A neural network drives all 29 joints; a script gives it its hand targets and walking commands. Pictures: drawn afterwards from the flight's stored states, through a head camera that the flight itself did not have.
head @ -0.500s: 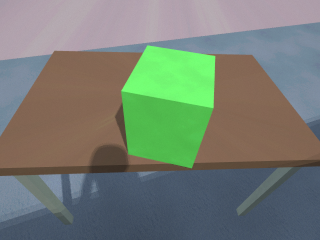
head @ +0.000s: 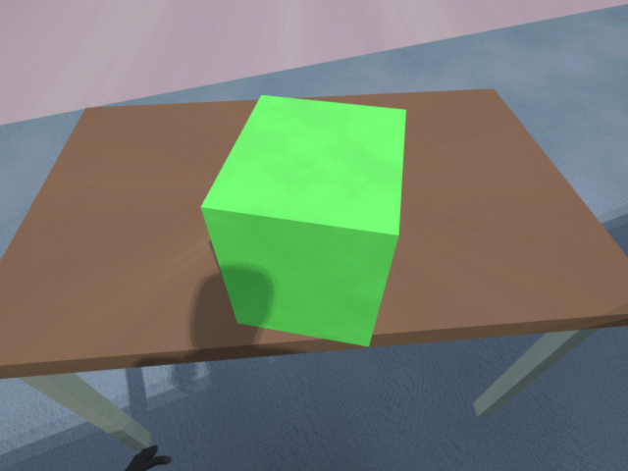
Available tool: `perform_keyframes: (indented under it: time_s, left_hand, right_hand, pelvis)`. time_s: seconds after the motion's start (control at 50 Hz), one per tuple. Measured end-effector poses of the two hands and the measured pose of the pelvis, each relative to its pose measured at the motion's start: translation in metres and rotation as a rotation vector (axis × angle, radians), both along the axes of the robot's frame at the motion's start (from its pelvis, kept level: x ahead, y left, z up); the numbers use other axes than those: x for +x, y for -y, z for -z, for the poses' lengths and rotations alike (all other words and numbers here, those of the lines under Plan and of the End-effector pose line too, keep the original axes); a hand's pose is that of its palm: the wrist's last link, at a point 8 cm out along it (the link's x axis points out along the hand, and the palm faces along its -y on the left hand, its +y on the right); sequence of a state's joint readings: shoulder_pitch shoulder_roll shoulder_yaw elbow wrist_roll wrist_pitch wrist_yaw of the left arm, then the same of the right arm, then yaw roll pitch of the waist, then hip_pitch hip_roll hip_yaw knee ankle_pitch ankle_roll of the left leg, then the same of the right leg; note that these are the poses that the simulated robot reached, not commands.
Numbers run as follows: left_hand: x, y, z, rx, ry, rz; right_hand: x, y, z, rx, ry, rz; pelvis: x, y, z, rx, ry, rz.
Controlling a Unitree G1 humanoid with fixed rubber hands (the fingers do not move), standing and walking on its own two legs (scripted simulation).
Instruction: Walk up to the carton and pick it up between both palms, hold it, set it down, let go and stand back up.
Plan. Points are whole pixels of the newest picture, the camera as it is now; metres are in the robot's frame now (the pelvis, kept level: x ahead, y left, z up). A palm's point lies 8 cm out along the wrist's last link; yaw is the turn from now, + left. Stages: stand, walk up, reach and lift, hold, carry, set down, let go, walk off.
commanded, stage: walk up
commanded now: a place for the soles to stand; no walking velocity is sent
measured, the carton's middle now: (316, 223) +0.44 -0.01 +0.06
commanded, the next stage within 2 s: none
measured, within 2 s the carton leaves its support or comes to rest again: neither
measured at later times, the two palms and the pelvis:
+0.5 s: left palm out of the picture +0.04 +0.23 -0.12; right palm out of the picture +0.04 -0.26 -0.12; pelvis +0.00 -0.02 +0.01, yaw +2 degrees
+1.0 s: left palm out of the picture +0.02 +0.27 -0.14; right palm out of the picture +0.01 -0.27 -0.12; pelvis -0.05 +0.00 -0.01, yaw +4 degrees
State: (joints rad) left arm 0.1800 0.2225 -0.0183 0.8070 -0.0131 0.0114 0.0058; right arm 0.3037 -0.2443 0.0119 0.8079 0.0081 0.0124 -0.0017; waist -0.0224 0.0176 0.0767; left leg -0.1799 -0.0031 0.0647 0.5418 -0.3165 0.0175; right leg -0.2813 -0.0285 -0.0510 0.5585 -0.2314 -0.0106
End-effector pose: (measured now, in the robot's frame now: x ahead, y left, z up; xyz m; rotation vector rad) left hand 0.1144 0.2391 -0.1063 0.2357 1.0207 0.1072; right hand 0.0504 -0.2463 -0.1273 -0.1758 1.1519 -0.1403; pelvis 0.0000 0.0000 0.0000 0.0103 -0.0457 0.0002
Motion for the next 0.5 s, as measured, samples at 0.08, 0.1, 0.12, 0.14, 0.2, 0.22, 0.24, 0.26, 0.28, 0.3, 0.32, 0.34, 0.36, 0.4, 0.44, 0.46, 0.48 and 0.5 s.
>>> perform_keyframes:
  time_s: [0.08,0.1,0.12,0.14,0.2,0.22,0.24,0.26,0.28,0.3,0.32,0.34,0.36,0.4,0.44,0.46,0.48,0.5]
  left_hand:
    - [0.000,0.001,-0.001,-0.003,0.008,-0.010]
    - [-0.001,0.001,0.000,-0.003,0.004,-0.015]
    - [-0.004,0.001,0.000,-0.004,-0.002,-0.019]
    - [-0.007,0.002,0.001,-0.005,-0.009,-0.023]
    - [-0.018,0.003,0.004,-0.007,-0.039,-0.036]
    - [-0.022,0.003,0.005,-0.007,-0.051,-0.041]
    - [-0.027,0.003,0.006,-0.007,-0.062,-0.045]
    - [-0.031,0.003,0.007,-0.008,-0.073,-0.050]
    - [-0.036,0.003,0.008,-0.007,-0.084,-0.055]
    - [-0.041,0.003,0.008,-0.007,-0.094,-0.060]
    - [-0.045,0.004,0.009,-0.007,-0.105,-0.065]
    - [-0.049,0.004,0.010,-0.007,-0.114,-0.071]
    - [-0.054,0.004,0.010,-0.006,-0.124,-0.076]
    - [-0.061,0.004,0.011,-0.005,-0.140,-0.086]
    - [-0.068,0.004,0.011,-0.003,-0.154,-0.095]
    - [-0.071,0.004,0.011,-0.003,-0.160,-0.100]
    - [-0.074,0.004,0.011,-0.002,-0.166,-0.104]
    - [-0.077,0.005,0.011,-0.001,-0.170,-0.107]
  right_hand:
    - [0.005,0.008,-0.006,-0.017,0.002,-0.013]
    - [0.005,0.010,-0.007,-0.021,0.002,-0.014]
    - [0.006,0.012,-0.008,-0.024,0.001,-0.014]
    - [0.006,0.014,-0.009,-0.027,0.001,-0.014]
    - [0.007,0.017,-0.010,-0.031,-0.002,-0.014]
    - [0.006,0.018,-0.010,-0.031,-0.005,-0.015]
    - [0.006,0.019,-0.010,-0.031,-0.007,-0.016]
    - [0.005,0.019,-0.010,-0.030,-0.011,-0.018]
    - [0.004,0.019,-0.010,-0.029,-0.015,-0.019]
    - [0.003,0.019,-0.010,-0.028,-0.020,-0.020]
    - [0.002,0.019,-0.009,-0.027,-0.025,-0.021]
    - [0.001,0.018,-0.009,-0.025,-0.030,-0.023]
    - [0.000,0.018,-0.008,-0.023,-0.036,-0.024]
    - [-0.003,0.018,-0.007,-0.019,-0.046,-0.025]
    - [-0.006,0.017,-0.006,-0.016,-0.057,-0.026]
    - [-0.007,0.017,-0.005,-0.014,-0.062,-0.026]
    - [-0.008,0.016,-0.005,-0.013,-0.066,-0.026]
    - [-0.010,0.016,-0.004,-0.012,-0.071,-0.026]
  pelvis:
    - [0.002,0.005,-0.003,0.002,-0.001,-0.007]
    - [0.003,0.005,-0.003,0.002,-0.001,-0.008]
    - [0.003,0.006,-0.004,0.001,-0.001,-0.009]
    - [0.003,0.007,-0.004,0.001,-0.001,-0.010]
    - [0.004,0.009,-0.005,-0.001,-0.003,-0.014]
    - [0.004,0.010,-0.005,-0.001,-0.004,-0.015]
    - [0.004,0.011,-0.005,-0.002,-0.004,-0.016]
    - [0.004,0.011,-0.006,-0.002,-0.005,-0.017]
    - [0.003,0.012,-0.006,-0.003,-0.005,-0.019]
    - [0.003,0.012,-0.006,-0.003,-0.006,-0.020]
    - [0.003,0.013,-0.006,-0.003,-0.006,-0.021]
    - [0.002,0.013,-0.006,-0.004,-0.006,-0.022]
    - [0.002,0.014,-0.007,-0.004,-0.007,-0.024]
    - [0.001,0.014,-0.007,-0.004,-0.007,-0.026]
    - [0.001,0.015,-0.007,-0.005,-0.007,-0.028]
    - [0.000,0.016,-0.007,-0.005,-0.008,-0.029]
    - [0.000,0.016,-0.007,-0.005,-0.008,-0.030]
    - [0.000,0.016,-0.008,-0.006,-0.007,-0.032]
